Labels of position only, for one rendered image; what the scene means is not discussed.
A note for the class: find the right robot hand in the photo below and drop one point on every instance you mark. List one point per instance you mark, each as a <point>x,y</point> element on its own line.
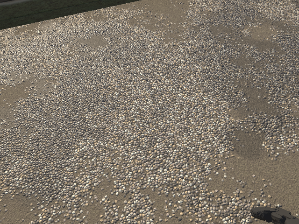
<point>276,215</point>

